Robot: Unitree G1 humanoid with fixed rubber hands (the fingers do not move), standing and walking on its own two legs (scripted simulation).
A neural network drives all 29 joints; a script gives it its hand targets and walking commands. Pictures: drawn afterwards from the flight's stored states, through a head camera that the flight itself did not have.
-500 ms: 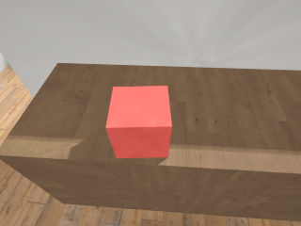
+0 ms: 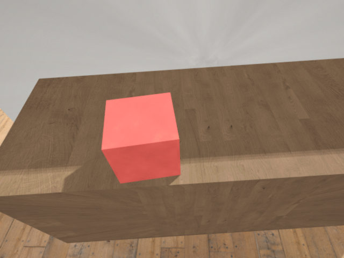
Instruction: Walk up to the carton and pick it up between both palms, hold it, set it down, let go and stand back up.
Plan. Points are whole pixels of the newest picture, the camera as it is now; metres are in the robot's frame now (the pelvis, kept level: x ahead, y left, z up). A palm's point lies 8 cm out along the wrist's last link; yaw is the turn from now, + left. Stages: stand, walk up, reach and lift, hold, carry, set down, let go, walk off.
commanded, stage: walk up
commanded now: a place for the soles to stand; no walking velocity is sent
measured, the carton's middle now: (144, 138) +0.44 +0.08 -0.02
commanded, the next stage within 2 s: stand in 0.70 s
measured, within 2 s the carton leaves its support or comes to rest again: neither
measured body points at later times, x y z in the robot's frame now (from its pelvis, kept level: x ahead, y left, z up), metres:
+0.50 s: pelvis +0.01 +0.01 +0.00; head +0.03 -0.01 +0.45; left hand +0.05 +0.25 -0.14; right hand +0.01 -0.24 -0.16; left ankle -0.06 +0.12 -0.73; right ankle +0.03 -0.11 -0.73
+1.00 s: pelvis -0.02 +0.01 +0.00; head -0.01 -0.01 +0.45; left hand +0.01 +0.26 -0.14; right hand -0.03 -0.24 -0.16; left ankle -0.06 +0.12 -0.73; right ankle +0.03 -0.11 -0.73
